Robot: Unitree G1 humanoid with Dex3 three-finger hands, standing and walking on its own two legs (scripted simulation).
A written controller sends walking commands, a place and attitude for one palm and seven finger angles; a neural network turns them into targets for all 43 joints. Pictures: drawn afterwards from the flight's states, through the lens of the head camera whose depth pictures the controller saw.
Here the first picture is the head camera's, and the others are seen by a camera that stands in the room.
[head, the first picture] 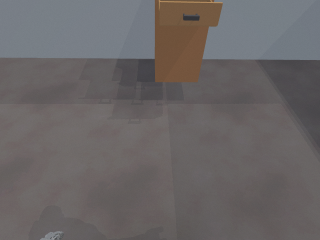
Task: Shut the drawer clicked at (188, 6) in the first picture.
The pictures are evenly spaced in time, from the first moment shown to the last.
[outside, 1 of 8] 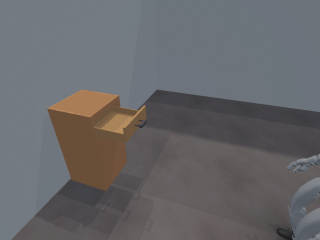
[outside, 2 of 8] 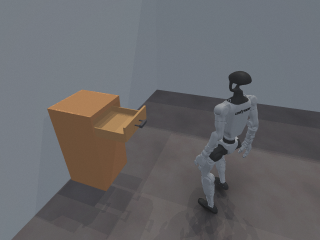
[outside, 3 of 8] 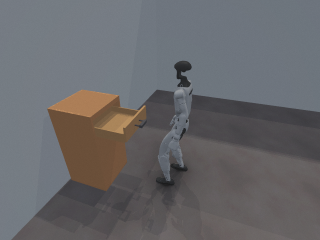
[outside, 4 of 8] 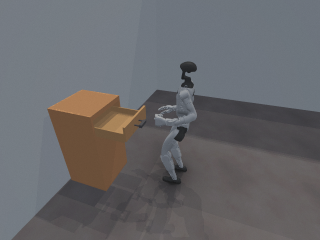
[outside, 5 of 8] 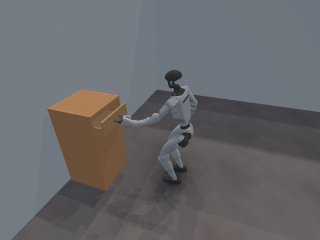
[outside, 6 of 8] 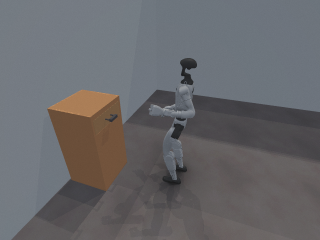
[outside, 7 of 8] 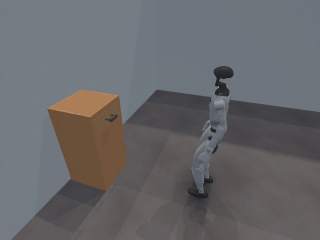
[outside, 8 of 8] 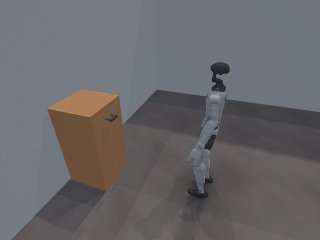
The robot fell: no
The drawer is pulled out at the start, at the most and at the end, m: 0.30 0.30 0.00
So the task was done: yes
